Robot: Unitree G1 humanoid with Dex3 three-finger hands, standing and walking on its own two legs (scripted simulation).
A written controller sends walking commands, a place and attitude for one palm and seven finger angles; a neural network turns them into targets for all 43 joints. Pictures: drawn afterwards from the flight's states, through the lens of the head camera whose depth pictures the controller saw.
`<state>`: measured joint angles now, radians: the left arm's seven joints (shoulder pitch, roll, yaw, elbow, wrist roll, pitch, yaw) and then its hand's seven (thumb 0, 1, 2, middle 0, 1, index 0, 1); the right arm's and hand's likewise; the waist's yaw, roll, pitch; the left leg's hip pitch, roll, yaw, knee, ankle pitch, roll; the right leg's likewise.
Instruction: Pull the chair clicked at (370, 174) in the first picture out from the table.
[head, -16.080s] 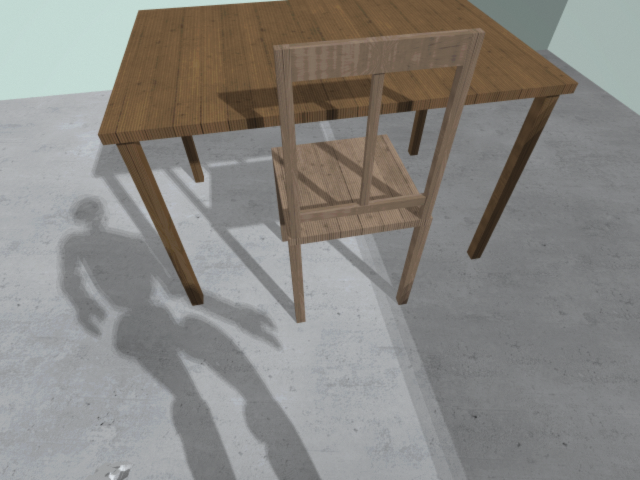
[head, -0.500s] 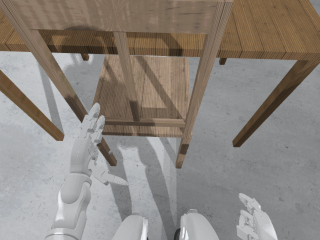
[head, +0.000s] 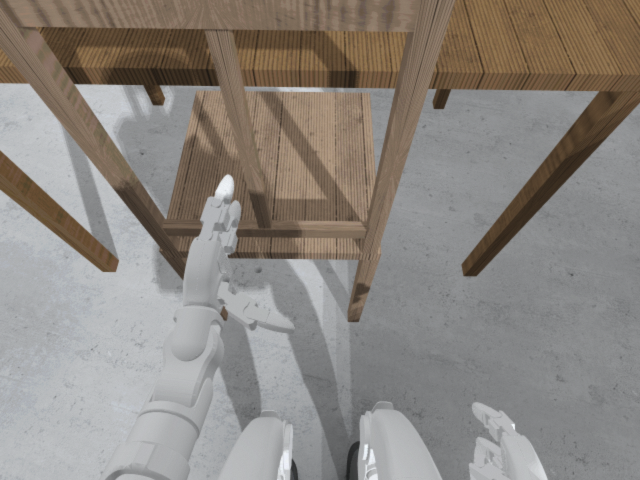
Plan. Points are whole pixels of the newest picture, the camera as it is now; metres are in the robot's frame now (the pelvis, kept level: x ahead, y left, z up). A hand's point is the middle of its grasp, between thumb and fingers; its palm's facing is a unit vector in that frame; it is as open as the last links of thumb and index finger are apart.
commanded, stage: aim the fingers beside a spindle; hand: left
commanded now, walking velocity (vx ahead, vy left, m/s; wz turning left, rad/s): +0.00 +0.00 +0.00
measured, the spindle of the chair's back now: (248, 155) +0.50 +0.10 +0.06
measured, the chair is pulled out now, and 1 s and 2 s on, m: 0.00 0.00 0.00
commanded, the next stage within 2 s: push the fingers through the gap in 0.62 s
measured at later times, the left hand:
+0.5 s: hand (269, 264) +0.37 +0.07 +0.02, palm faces -0.06 -1.00 -0.03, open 17.0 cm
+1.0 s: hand (264, 249) +0.39 +0.08 +0.01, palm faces -0.04 -1.00 -0.05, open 17.0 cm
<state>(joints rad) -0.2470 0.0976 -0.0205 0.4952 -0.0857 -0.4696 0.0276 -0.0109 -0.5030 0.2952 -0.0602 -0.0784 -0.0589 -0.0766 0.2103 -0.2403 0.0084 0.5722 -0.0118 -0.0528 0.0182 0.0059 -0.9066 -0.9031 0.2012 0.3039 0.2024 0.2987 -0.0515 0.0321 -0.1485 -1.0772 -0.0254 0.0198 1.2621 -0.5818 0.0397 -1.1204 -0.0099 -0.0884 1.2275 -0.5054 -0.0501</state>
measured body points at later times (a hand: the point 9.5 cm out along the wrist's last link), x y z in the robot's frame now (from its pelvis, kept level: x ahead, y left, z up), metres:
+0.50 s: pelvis +0.00 +0.00 +0.00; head +0.12 -0.01 +0.43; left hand +0.37 +0.12 +0.02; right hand +0.13 -0.25 -0.12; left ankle +0.01 +0.10 -0.63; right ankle +0.04 -0.09 -0.63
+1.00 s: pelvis -0.01 -0.01 +0.00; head +0.12 -0.01 +0.43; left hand +0.39 +0.13 +0.02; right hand +0.13 -0.25 -0.13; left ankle +0.01 +0.10 -0.63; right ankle +0.04 -0.09 -0.63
